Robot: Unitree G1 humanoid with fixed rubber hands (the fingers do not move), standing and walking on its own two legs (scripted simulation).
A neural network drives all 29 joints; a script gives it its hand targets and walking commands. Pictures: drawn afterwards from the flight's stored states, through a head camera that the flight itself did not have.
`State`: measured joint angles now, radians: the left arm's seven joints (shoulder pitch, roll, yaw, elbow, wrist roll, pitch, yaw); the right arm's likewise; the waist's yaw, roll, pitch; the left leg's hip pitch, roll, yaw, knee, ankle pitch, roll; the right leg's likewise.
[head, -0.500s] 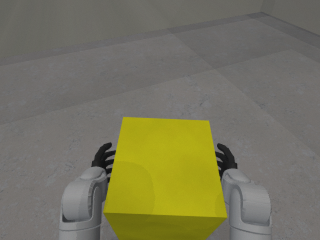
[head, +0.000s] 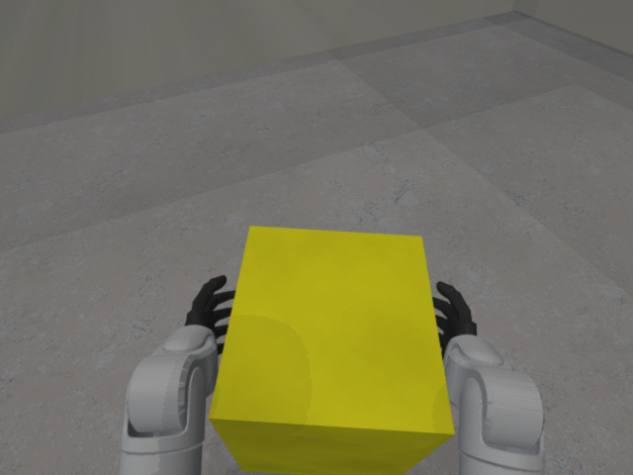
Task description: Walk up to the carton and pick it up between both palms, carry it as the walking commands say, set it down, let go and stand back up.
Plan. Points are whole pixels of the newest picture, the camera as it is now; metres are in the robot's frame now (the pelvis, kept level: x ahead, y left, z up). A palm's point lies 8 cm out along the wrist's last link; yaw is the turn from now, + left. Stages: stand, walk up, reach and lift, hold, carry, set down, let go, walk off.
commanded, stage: carry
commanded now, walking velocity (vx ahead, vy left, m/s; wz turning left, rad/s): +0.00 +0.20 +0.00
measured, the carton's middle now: (326, 361) +0.28 +0.00 +0.03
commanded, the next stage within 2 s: none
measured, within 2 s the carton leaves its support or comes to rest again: neither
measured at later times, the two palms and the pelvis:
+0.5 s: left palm (87, 407) +0.21 +0.24 +0.07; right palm (367, 398) +0.22 -0.05 +0.07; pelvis -0.06 +0.09 -0.01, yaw +1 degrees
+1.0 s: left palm out of the picture +0.12 +0.34 +0.08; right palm out of the picture +0.12 +0.05 +0.07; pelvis -0.15 +0.20 +0.00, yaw +0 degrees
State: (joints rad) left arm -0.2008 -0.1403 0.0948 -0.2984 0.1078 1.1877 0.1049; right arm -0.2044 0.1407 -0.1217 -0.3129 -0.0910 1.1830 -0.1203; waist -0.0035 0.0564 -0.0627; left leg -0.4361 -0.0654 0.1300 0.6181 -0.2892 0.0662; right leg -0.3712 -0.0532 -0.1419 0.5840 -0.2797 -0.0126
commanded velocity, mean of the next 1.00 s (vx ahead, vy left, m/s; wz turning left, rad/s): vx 0.00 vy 0.20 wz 0.00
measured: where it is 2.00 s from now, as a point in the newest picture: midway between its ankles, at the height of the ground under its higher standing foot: outside the picture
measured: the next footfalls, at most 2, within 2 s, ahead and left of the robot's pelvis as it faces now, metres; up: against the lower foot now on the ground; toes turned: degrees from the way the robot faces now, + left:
left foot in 0.26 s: +0.04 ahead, +0.19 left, +0.00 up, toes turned +5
right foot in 0.44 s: +0.00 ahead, -0.04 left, +0.00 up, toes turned -8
